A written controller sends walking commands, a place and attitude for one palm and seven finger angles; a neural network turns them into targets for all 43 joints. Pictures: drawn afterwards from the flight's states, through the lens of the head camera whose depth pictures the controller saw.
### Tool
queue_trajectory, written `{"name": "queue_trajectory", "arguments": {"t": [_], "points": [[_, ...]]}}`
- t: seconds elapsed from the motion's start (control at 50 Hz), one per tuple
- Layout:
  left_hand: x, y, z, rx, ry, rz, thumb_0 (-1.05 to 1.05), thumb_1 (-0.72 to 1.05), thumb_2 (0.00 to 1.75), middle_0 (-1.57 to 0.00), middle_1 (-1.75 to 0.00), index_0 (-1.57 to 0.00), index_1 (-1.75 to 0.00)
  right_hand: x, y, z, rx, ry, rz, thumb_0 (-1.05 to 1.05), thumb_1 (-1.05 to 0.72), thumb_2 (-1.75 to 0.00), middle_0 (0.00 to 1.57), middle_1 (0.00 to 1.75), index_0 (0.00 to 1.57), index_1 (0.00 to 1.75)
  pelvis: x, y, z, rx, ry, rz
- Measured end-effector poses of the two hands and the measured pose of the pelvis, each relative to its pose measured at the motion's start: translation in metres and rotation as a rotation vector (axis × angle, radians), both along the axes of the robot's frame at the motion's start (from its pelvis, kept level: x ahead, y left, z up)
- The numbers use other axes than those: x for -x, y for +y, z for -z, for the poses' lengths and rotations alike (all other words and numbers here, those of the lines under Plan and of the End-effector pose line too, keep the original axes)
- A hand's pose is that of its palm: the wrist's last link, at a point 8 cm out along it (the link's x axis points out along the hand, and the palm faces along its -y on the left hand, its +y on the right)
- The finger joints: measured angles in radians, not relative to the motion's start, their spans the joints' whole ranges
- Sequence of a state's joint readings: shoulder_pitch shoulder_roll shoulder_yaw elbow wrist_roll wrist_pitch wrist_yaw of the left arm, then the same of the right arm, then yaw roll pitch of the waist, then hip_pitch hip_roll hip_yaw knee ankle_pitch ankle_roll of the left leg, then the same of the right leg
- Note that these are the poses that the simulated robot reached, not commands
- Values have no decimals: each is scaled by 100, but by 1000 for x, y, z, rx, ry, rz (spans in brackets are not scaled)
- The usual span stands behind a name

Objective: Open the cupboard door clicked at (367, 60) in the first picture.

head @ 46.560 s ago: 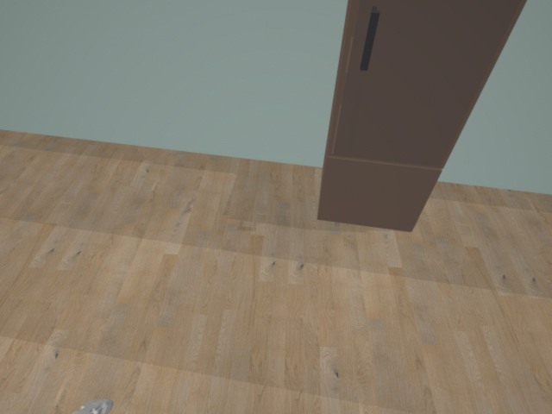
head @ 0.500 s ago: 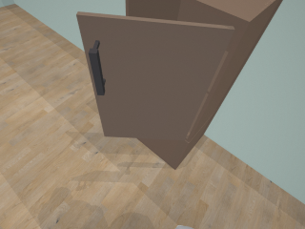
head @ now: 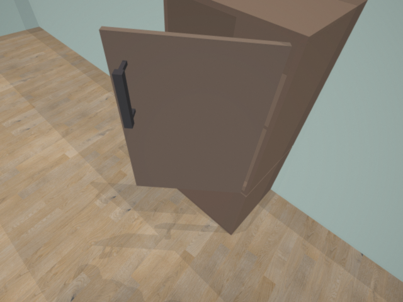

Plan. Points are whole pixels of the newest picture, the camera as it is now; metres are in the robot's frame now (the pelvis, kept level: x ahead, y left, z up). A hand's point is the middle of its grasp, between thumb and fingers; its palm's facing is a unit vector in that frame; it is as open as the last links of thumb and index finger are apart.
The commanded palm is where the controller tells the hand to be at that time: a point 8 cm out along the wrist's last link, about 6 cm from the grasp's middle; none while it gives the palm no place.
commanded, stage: come to a stop and stand still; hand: left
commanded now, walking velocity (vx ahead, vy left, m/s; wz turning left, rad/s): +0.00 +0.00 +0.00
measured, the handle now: (126, 96) +0.54 +0.23 +0.11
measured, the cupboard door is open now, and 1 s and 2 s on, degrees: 40 40 40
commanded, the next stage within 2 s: look again from close up in 0.14 s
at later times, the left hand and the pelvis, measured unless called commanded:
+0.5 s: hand out of the picture +0.00 +0.18 -0.16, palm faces +0.01 -0.97 -0.24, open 7.4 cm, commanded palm none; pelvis +0.01 -0.01 +0.00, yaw +0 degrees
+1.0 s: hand (125, 287) +0.16 +0.16 -0.08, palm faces +0.25 -0.95 -0.19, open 7.5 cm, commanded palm +0.13 +0.21 -0.05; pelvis +0.03 -0.03 +0.00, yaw +1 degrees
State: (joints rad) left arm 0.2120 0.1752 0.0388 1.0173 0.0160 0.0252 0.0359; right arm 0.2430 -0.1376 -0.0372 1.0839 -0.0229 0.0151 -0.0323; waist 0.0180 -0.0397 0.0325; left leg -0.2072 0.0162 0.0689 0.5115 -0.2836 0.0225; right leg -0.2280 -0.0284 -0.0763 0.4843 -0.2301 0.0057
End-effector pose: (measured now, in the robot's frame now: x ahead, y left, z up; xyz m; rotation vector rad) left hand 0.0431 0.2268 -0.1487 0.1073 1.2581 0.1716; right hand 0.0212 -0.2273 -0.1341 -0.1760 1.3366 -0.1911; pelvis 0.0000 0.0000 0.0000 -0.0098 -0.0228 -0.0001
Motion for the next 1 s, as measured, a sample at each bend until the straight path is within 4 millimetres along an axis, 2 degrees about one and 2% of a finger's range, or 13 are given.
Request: {"name": "queue_trajectory", "arguments": {"t": [0.14,0.22,0.32,0.4,0.48,0.6,0.72,0.9,0.92,0.94,1.0], "points": [[42,11,-5,-38,90,38,0,92,90,-20,-30,-20,-30,-9,4,7,-30,-92,-31,1,-92,-90,20,30,20,30,7,8,3,-1,1,1],[59,17,-13,-63,128,27,1,91,90,-20,-30,-20,-30,-9,6,12,-51,-91,-45,1,-94,-90,20,30,20,30,7,9,2,-12,4,-1],[69,17,-20,-78,161,16,1,91,90,-20,-30,-20,-30,-4,5,15,-70,-56,-57,1,-93,-90,20,30,20,30,4,5,-1,-22,13,1],[66,10,-21,-74,173,18,1,91,90,-20,-30,-20,-30,2,2,16,-81,-20,-58,1,-93,-90,20,30,20,30,0,1,-2,-26,19,2],[53,0,-20,-61,163,27,1,91,90,-20,-30,-20,-30,5,-1,16,-85,11,-52,1,-92,-90,20,30,20,30,-5,-5,-3,-27,21,4],[25,-16,-16,-38,118,43,1,91,90,-20,-30,-20,-30,5,-7,15,-80,38,-41,1,-91,-90,20,30,20,30,-13,-14,-4,-28,20,4],[3,-20,-14,-46,84,50,1,92,90,-20,-30,-20,-30,-1,-14,13,-73,43,-32,0,-91,-90,20,30,20,30,-20,-22,-4,-27,19,3],[-10,-26,-14,-55,66,47,1,91,90,-20,-30,-20,-30,-14,-24,13,-64,37,-28,1,-91,-90,20,30,20,30,-27,-30,-3,-19,22,3],[-19,-25,-20,-44,13,-9,1,91,90,-20,-30,-20,-30,-18,-27,11,-56,4,-22,1,-91,-90,20,30,20,30,-27,-30,-3,-16,24,3],[-35,-23,-33,-49,-109,-39,1,91,90,-20,-30,-20,-30,-26,-30,8,-37,-59,-30,1,-92,-90,20,30,20,30,-26,-29,-2,-19,22,7],[-92,-18,-91,-101,-515,-83,2,89,89,-21,-31,-20,-31,-59,-40,-2,6,-270,-43,1,-91,-90,20,30,20,30,-26,-27,-1,-21,24,-9]]}}
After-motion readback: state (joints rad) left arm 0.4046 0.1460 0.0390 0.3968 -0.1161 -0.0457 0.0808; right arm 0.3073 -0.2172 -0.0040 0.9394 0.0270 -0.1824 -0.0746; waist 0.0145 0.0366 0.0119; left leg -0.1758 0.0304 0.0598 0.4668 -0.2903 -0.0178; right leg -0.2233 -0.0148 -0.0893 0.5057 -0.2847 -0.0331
